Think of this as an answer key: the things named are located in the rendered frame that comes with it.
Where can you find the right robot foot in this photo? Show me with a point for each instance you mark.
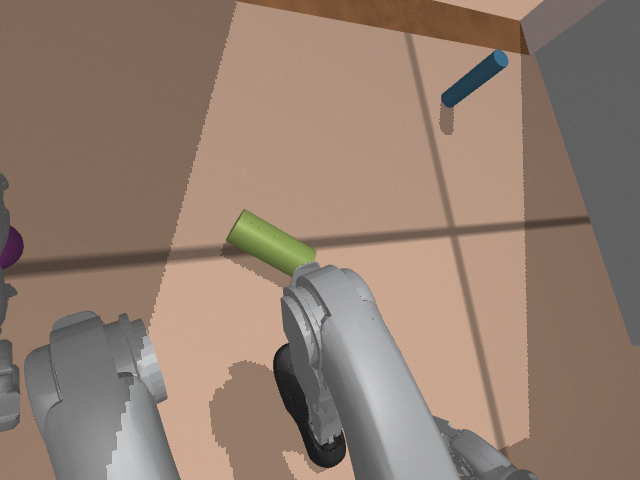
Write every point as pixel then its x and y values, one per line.
pixel 327 455

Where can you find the left robot arm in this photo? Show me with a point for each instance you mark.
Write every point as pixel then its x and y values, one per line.
pixel 9 373

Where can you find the left robot hand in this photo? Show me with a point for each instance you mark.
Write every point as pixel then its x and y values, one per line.
pixel 4 228

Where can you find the right robot hand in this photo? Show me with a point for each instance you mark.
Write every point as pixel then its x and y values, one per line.
pixel 474 457

